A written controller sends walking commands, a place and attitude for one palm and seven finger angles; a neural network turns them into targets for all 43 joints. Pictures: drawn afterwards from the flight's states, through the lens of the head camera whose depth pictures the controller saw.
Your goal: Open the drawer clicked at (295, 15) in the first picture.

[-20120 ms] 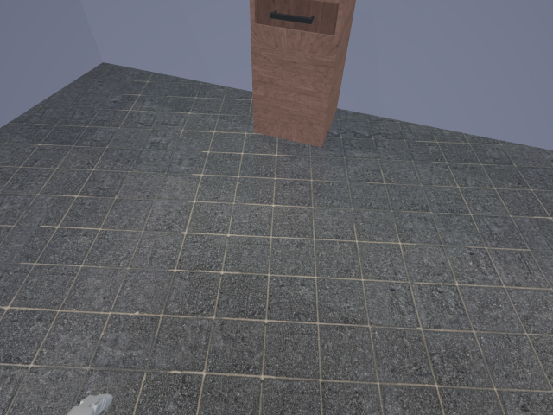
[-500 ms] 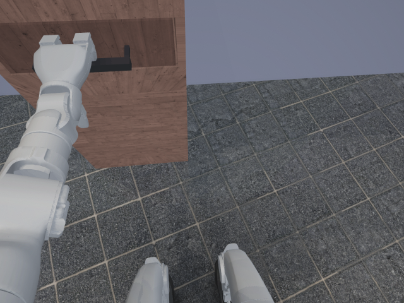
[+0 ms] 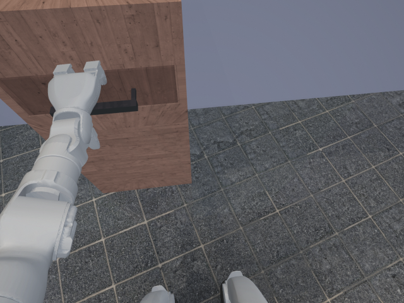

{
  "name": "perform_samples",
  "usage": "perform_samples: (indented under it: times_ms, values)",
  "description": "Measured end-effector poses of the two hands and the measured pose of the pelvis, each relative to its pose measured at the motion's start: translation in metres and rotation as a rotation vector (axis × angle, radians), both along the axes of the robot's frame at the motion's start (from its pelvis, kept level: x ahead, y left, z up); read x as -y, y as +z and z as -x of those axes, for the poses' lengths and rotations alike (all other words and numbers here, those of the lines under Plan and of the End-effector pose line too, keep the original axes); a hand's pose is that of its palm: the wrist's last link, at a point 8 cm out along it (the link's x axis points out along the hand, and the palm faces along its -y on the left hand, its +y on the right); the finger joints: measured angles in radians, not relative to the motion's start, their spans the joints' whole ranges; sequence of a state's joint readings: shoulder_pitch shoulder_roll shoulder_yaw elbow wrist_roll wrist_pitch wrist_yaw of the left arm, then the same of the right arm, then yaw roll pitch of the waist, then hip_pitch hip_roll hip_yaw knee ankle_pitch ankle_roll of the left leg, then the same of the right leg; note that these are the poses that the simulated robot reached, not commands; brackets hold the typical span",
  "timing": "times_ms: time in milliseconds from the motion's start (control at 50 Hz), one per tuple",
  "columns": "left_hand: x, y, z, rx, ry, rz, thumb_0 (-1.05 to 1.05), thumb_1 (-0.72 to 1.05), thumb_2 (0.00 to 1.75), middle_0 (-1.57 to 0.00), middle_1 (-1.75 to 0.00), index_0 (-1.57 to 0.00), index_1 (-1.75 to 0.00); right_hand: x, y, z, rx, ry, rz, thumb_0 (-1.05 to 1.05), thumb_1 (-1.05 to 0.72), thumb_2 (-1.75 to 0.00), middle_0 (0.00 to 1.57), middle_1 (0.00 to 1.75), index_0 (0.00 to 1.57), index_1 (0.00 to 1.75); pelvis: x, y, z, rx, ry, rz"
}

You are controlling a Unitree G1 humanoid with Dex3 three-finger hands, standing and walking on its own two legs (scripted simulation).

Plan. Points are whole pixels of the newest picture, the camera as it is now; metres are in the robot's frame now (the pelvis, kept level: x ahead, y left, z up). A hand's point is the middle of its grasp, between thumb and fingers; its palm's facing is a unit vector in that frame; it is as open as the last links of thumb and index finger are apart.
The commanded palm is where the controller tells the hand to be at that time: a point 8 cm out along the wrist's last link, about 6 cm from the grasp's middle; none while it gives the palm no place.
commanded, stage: lift the fingers back up to retry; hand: left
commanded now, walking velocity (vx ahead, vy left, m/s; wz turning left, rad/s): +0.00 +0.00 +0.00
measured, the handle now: (95, 102) +0.58 +0.20 -0.02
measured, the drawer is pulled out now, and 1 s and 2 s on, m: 0.00 0.00 0.00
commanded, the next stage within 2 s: re-aim the fingers above the handle in 0.22 s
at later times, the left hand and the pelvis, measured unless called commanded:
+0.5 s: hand (79, 116) +0.50 +0.21 +0.03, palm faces +0.01 +0.01 -1.00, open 13.8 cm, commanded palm +0.47 +0.20 +0.09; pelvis +0.03 +0.00 +0.01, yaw +1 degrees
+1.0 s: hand (72, 118) +0.49 +0.22 +0.04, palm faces -0.03 +0.06 -1.00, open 13.8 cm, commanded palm +0.47 +0.20 +0.09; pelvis +0.00 -0.01 +0.01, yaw +0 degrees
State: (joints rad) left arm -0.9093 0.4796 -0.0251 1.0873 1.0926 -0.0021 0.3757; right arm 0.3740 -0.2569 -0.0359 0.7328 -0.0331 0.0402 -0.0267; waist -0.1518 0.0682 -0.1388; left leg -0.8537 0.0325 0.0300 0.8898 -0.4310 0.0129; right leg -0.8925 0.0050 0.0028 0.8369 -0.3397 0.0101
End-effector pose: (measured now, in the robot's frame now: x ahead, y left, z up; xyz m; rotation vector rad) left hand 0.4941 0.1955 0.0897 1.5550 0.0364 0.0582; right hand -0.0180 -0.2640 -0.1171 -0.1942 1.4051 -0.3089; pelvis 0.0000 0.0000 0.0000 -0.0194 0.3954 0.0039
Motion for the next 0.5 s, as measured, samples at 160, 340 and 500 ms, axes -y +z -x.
perform_samples:
  times_ms: [160, 340, 500]
  values:
    - [-0.008, 0.004, 0.003, -0.098, 0.032, 0.002, 0.00, -0.49, 0.30, -0.31, -1.20, -0.32, -1.20, 0.000, 0.010, -0.039, 0.031, 0.005, -0.018, 0.01, -0.90, -0.90, 0.20, 0.30, 0.20, 0.30, -0.001, 0.016, -0.022, 0.041, 0.001, -0.001]
    - [0.007, -0.002, 0.016, -0.051, -0.100, 0.045, 0.00, -0.49, 0.30, -0.31, -1.20, -0.32, -1.20, 0.007, 0.015, -0.085, 0.104, 0.059, 0.001, 0.00, -0.90, -0.90, 0.20, 0.30, 0.20, 0.30, 0.000, 0.018, -0.033, 0.052, 0.012, -0.001]
    - [-0.014, -0.002, 0.020, 0.000, 0.040, -0.023, 0.00, -0.49, 0.30, -0.31, -1.20, -0.32, -1.20, 0.005, 0.005, -0.097, 0.118, 0.080, -0.036, 0.00, -0.90, -0.90, 0.20, 0.30, 0.20, 0.30, 0.005, 0.015, -0.028, 0.048, 0.014, -0.006]
